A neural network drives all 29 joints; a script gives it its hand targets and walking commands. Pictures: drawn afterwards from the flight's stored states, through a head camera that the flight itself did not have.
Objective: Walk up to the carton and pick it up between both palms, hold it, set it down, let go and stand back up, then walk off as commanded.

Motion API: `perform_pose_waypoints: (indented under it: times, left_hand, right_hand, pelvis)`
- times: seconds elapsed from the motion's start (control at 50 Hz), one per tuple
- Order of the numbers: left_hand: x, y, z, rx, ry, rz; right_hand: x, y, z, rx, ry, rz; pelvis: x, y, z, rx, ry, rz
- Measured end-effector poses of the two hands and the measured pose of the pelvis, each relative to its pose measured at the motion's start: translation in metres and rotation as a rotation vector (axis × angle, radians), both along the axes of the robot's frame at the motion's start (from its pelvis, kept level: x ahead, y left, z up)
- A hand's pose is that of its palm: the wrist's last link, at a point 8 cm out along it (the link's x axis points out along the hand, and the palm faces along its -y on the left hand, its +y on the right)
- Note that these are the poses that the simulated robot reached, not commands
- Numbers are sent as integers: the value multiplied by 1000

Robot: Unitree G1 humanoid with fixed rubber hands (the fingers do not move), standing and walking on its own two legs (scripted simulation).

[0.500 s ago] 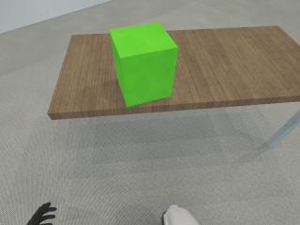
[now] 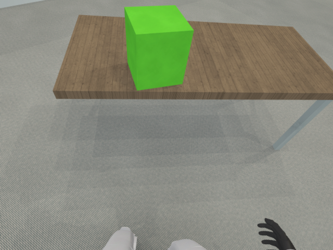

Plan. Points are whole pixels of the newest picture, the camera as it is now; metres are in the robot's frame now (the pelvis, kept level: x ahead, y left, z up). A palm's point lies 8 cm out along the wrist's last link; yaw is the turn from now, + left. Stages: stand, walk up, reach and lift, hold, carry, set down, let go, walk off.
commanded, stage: walk off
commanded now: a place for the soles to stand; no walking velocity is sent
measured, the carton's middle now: (155, 48) +0.86 +0.00 -0.02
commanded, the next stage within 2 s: stand in 0.66 s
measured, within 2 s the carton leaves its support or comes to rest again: neither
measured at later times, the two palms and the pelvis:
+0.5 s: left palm out of the picture -0.03 +0.29 -0.07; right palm out of the picture +0.00 -0.33 -0.10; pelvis -0.07 -0.03 +0.02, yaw +1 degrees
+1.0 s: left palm out of the picture +0.01 +0.29 -0.08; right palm out of the picture +0.01 -0.33 -0.08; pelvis -0.06 -0.02 +0.02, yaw +0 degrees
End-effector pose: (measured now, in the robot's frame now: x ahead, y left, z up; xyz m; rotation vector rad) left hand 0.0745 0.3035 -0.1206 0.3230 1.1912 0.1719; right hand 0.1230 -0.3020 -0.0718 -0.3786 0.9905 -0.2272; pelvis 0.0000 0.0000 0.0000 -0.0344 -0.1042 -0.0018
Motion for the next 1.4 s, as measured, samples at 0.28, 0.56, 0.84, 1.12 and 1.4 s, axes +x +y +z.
perform_pose_waypoints:
  times: [0.28, 0.56, 0.84, 1.12, 1.4]
  left_hand:
    - [-100, -29, 58, 121, 32, 65]
    - [-102, 2, 44, 74, -55, 42]
    - [-70, 4, 31, 1, -50, -10]
    - [-61, -22, 50, 58, -80, -1]
    - [-46, -20, 50, 55, -120, -2]
  right_hand:
    - [-70, -40, -29, 93, 137, 42]
    - [-136, -18, -26, 48, 184, -20]
    - [-145, -7, 6, 4, 157, -89]
    - [-89, -31, -7, 64, 78, -39]
    - [-81, -26, -8, 72, 68, -35]
  pelvis:
    - [-57, -47, 19, 61, 56, 24]
    - [-75, -12, 13, 14, 41, 26]
    - [-65, 2, 25, -26, 65, 18]
    - [-55, -30, 26, 30, 75, 8]
    - [-53, -28, 24, 25, 79, 9]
